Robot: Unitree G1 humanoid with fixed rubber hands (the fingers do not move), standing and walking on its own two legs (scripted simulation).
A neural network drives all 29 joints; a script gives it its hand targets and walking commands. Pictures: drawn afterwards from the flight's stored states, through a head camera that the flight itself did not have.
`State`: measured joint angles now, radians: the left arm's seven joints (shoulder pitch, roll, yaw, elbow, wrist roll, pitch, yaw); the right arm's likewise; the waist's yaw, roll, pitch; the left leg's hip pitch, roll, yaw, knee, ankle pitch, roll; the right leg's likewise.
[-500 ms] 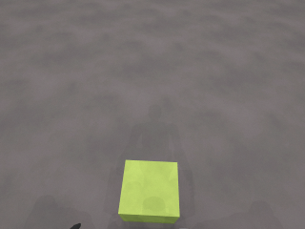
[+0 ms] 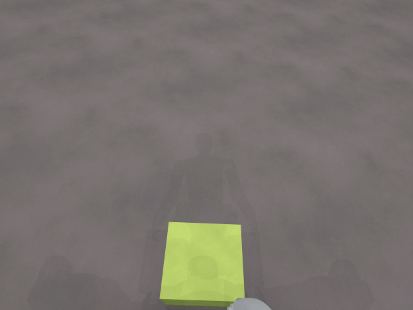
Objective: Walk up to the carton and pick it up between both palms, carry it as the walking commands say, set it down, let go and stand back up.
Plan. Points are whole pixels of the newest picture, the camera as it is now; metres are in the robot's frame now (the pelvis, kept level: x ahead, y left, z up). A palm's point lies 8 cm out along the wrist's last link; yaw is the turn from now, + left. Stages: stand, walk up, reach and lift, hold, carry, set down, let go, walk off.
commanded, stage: walk up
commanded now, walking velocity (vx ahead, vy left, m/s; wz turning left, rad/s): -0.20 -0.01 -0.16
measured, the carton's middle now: (202, 265) +0.33 +0.01 -0.63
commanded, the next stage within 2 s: none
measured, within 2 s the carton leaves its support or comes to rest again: neither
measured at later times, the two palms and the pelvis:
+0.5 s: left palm out of the picture +0.03 +0.23 -0.08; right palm out of the picture +0.02 -0.27 -0.13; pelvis -0.05 -0.03 +0.02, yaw -5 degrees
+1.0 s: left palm out of the picture -0.13 +0.29 -0.13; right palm out of the picture -0.14 -0.21 -0.12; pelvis -0.19 +0.05 +0.01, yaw -5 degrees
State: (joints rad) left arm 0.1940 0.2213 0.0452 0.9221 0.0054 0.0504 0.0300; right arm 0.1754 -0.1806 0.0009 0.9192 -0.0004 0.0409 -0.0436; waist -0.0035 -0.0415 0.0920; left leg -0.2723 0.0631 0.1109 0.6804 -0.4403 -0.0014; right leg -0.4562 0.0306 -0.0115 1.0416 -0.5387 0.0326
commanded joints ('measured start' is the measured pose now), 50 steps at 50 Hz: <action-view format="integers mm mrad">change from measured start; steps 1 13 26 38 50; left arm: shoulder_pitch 33 64 106 24 248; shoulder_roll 77 210 201 125 72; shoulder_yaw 3 21 29 53 -17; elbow -62 -29 -41 -47 46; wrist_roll -6 -6 -5 19 -15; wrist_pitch -22 -60 -40 35 8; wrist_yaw -8 17 11 -32 -27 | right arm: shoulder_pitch -12 -6 -25 -126 21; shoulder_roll -211 -173 -166 -282 -271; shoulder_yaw -81 -70 -65 -71 -73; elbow -31 6 18 -71 -13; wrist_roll -38 -28 -5 -57 -23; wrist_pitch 5 95 77 -4 28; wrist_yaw -10 29 22 7 20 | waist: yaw -6 12 43 50 21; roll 293 -63 -95 264 273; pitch -161 -64 -143 -17 -23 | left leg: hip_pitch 259 -178 -60 -425 -108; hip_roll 234 -25 -54 259 204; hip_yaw -71 -169 -138 -371 -338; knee -109 454 236 -575 -440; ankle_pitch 1100 -5 -57 -141 -190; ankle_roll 109 -50 -45 178 85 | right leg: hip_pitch -20 228 247 93 329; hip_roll -32 -310 -299 16 24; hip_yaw -9 439 393 93 -34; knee -294 -763 -771 208 -659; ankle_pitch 107 633 592 91 51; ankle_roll -11 -86 -173 -26 -58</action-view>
